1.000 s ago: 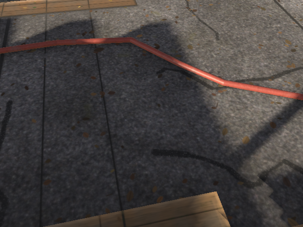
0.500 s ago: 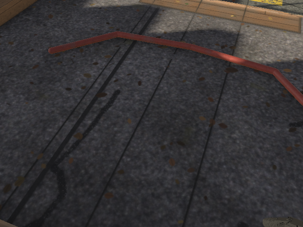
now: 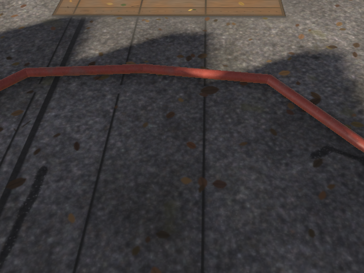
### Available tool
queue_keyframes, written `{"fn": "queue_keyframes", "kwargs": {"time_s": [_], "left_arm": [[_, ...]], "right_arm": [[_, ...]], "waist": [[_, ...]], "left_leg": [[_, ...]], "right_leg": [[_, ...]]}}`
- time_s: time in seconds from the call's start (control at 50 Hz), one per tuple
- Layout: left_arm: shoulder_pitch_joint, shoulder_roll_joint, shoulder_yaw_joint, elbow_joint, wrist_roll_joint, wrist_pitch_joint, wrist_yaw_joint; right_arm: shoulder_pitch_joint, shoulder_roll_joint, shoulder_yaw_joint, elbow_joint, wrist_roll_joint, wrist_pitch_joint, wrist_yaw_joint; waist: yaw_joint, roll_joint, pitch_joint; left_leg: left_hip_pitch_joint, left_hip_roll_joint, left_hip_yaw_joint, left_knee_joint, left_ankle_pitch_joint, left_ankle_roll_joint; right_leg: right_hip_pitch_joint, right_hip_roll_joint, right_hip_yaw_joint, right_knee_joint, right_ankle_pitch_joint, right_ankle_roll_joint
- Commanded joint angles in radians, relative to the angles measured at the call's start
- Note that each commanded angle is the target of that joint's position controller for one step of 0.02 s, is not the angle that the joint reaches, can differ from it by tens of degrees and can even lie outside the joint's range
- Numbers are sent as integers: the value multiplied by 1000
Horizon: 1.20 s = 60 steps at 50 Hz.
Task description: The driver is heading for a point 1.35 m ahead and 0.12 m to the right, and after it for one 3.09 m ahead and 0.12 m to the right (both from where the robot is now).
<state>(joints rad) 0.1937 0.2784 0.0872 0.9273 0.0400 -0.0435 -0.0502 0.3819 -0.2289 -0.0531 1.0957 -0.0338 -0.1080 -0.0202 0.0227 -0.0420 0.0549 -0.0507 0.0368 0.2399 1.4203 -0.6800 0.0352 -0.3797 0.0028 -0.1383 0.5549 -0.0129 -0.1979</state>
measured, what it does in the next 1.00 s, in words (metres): walks ahead: left foot, then right foot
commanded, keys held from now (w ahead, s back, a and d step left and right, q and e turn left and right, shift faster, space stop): w+e+shift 0.40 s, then w+shift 0.06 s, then w+q+shift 0.30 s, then q+shift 0.24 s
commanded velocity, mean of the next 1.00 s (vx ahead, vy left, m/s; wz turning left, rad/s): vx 0.91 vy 0.00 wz -0.24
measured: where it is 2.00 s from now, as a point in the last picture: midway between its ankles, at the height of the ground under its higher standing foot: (241, 98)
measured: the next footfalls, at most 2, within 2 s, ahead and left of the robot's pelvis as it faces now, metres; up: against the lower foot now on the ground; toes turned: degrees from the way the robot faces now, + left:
left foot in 0.32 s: +0.54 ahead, +0.10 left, +0.00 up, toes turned -22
right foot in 0.74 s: +0.77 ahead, -0.29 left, +0.00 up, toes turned -24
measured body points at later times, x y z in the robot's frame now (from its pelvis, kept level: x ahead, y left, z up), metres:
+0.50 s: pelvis +0.45 -0.01 -0.01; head +0.47 -0.01 +0.44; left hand +0.72 +0.18 -0.10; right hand +0.37 -0.29 -0.13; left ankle +0.50 +0.11 -0.74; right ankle +0.37 -0.10 -0.62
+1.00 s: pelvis +0.82 -0.21 +0.00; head +0.87 -0.22 +0.45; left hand +0.94 +0.06 -0.12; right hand +0.92 -0.52 -0.10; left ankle +0.97 -0.11 -0.67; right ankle +0.74 -0.28 -0.74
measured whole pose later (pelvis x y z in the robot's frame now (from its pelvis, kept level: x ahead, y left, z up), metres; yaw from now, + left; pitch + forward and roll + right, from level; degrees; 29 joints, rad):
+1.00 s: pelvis +0.82 -0.21 +0.00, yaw -12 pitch +2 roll -1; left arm 0.28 0.28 0.06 0.83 0.00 -0.08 0.03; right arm 0.14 -0.33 -0.09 0.74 0.04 -0.04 0.01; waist 0.05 0.03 0.07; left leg -0.72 0.07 0.05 0.97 -0.16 0.02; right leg -0.10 -0.01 -0.21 0.38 -0.31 -0.02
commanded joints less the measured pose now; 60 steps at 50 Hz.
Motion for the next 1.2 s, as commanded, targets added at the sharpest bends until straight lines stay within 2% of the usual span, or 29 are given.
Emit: {"fn": "queue_keyframes", "kwargs": {"time_s": [0.02, 0.06, 0.08, 0.12, 0.16, 0.26, 0.3, 0.32, 0.34, 0.36, 0.42, 0.48, 0.64, 0.68, 0.72, 0.74, 0.76, 0.78, 0.82, 0.88, 0.9, 0.92, 1.02, 1.1, 1.12, 1.14, 1.16, 1.18, 1.2], "left_arm": [[493, 151, 26, 129, -35, 17, 7], [440, 187, 38, 90, 12, 13, 56], [345, 144, 23, 53, 11, -1, 62], [220, 132, 6, 16, -3, -21, 78], [149, 144, 7, -26, -22, -39, 82], [170, 163, 35, -43, -49, -50, 31], [124, 209, 48, -57, -46, -52, 25], [54, 162, 35, -90, -40, -62, 21], [22, -16, -7, -148, -35, -65, 25], [119, 6, -15, -222, -70, -57, 30], [60, 31, -18, -198, -10, -1, 16], [-30, -31, -43, -276, 4, 15, -18], [-287, 28, -78, -381, -8, -15, -34], [-244, 71, -65, -364, -5, -22, -13], [61, 132, -35, -268, 5, -33, 21], [223, 196, -12, -227, 27, -38, 43], [266, 289, 7, -228, 58, -48, 56], [243, 271, 7, -246, 40, -38, 55], [84, 105, -30, -238, 19, -51, 49], [89, 43, -48, -199, -10, -66, 50], [-35, 39, -31, -214, -48, -78, 51], [-69, 31, -33, -218, -57, -80, 59], [-123, 138, -1, -216, -49, -53, 119], [-150, 204, 21, -239, -92, -31, 113], [-171, 188, 17, -248, -91, -29, 101], [-133, 101, -4, -233, -69, -29, 80], [-33, -4, -32, -254, -12, -36, 59], [115, 88, -30, -305, -45, -63, 40], [-31, 186, -12, -331, -76, -84, 28]], "right_arm": [[-168, 6, 28, -226, -19, -2, 3], [-315, -82, 31, -321, -5, -54, 18], [-345, -153, 12, -294, -11, -51, 18], [-385, -104, 24, -329, -32, 2, 37], [-436, -88, 37, -371, -21, 26, 41], [-384, -82, 35, -386, 29, 24, 25], [-118, -147, -3, -332, 27, 13, 8], [109, -211, -31, -283, 18, 11, -6], [218, -267, -44, -260, -18, 14, -15], [67, -272, -48, -284, -29, 19, -4], [-133, -75, -18, -305, -18, 19, 15], [-8, -32, 0, -207, 2, -17, 19], [29, -189, -24, -207, 34, -30, 33], [68, -239, -33, -196, 29, -23, 34], [73, -275, -41, -193, 25, -5, 27], [73, -228, -31, -214, 25, -3, 28], [153, -44, 1, -269, 42, -3, 36], [169, -104, -13, -288, 72, 2, 32], [16, -114, -18, -292, 47, 22, 20], [51, -61, -24, -285, 21, 74, 33], [-11, -67, -37, -323, 103, 67, 19], [-65, -75, -34, -350, 110, 70, 18], [-157, -58, -20, -401, 52, 53, 69], [-1, -203, -76, -401, 53, 85, 87], [123, -259, -104, -377, 53, 91, 75], [103, -275, -110, -371, 67, 96, 51], [4, -322, -101, -421, 58, 95, 44], [-29, -367, -102, -502, 27, 69, 59], [-46, -307, -95, -529, 48, 61, 63]], "waist": [[119, -195, -194], [146, -92, -195], [93, 95, -89], [-29, 157, 55], [-52, 74, 82], [-20, 37, -14], [-183, 65, -178], [-297, 66, -289], [-288, 270, -353], [-120, 427, -349], [-64, 120, -37], [-34, 145, -11], [-19, 80, 54], [4, 99, -1], [155, 115, -184], [215, 82, -296], [127, -201, -441], [110, -222, -514], [44, -14, -173], [-44, -77, -106], [-54, -149, -103], [-62, -124, -81], [-65, -34, -76], [-172, -55, -180], [-243, -9, -223], [-219, 158, -151], [-83, 403, -134], [-35, 373, -462], [-92, 180, -374]], "left_leg": [[-946, -23, -216, 590, 48, 45], [-1157, 27, -345, 301, 172, 19], [-1075, 63, -354, 176, 265, -12], [-828, 88, -349, -107, 277, -93], [-577, 88, -310, -395, 398, -122], [-199, -35, -214, -798, 657, -61], [82, -79, -214, -859, 586, -38], [317, 9, -284, -825, 467, -28], [440, 293, -647, -936, 168, -3], [392, 402, -1143, -1192, -47, 47], [29, 283, -726, -1185, 63, 75], [-56, 214, -515, -1227, 324, 65], [-187, 158, -298, -1451, 786, 128], [-29, 175, -280, -1298, 1167, 118], [-46, 140, -251, -869, 1309, 90], [-256, 87, -247, -558, 1034, 82], [-550, -29, -269, -181, 224, 77], [-631, -55, -330, -13, 234, 87], [-686, 27, -295, -56, 380, 62], [-591, 47, -276, -146, 338, 20], [-648, 92, -318, -148, 357, -2], [-676, 102, -310, -207, 377, -10], [-411, -10, -135, -721, 795, -26], [-162, -100, -106, -779, 722, 67], [10, -113, -129, -842, 779, 105], [106, -75, -215, -887, 874, 144], [191, 43, -530, -786, 1205, 278], [392, 256, -1077, -1029, 532, 501], [326, 249, -1162, -1216, -25, 435]], "right_leg": [[905, -147, 427, 188, 482, -172], [868, -385, 974, -232, -307, -281], [664, -362, 951, -249, -352, -241], [188, -259, 801, -237, -142, -224], [-63, -141, 627, -312, -54, -183], [43, -12, 472, -177, 356, -44], [95, 27, 443, 183, 516, 10], [-33, 63, 409, 458, 413, 31], [-242, 148, 327, 829, -440, 40], [-406, 120, 276, 920, -431, 32], [-419, -33, 220, 878, -274, 46], [-426, -64, 269, 820, -253, 64], [-67, -40, 85, 129, 34, 124], [3, 3, 81, 58, -60, 115], [350, 44, 89, -8, -145, 101], [613, -103, 221, 21, -279, 96], [835, -408, 648, -73, -635, 84], [775, -495, 956, -267, -574, 49], [487, -393, 549, -198, 24, 41], [314, -324, 242, -182, 579, 72], [337, -297, 201, -203, 539, 59], [311, -299, 170, -241, 475, 60], [176, -185, -81, -241, 475, 106], [258, -219, -72, 72, 717, 146], [193, -196, -67, 289, 592, 173], [27, -91, -46, 570, -134, 213], [-253, 61, 19, 972, -705, 247], [-401, 89, 278, 1087, -657, 230], [-485, 46, 308, 984, -521, 198]]}}
Over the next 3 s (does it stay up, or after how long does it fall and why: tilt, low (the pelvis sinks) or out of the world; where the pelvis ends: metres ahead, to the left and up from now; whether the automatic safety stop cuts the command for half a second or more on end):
stays up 2.19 -0.07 -0.01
